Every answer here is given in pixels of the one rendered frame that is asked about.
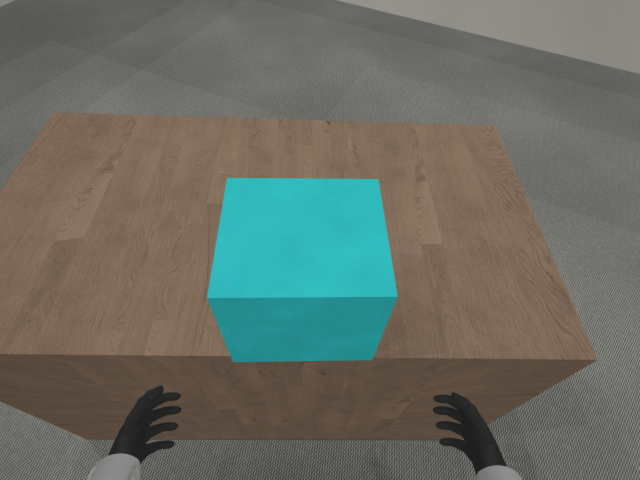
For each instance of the left robot hand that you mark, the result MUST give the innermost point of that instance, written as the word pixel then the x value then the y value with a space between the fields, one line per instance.
pixel 136 431

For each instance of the right robot hand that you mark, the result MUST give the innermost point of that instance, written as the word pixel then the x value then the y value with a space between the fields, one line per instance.
pixel 479 445

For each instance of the carton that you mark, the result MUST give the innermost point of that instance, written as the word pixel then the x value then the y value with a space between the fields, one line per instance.
pixel 302 270

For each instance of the robot left forearm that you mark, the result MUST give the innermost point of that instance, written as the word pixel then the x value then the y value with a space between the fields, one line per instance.
pixel 118 466

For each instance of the pedestal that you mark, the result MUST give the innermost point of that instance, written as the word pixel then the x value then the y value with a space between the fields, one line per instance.
pixel 108 229

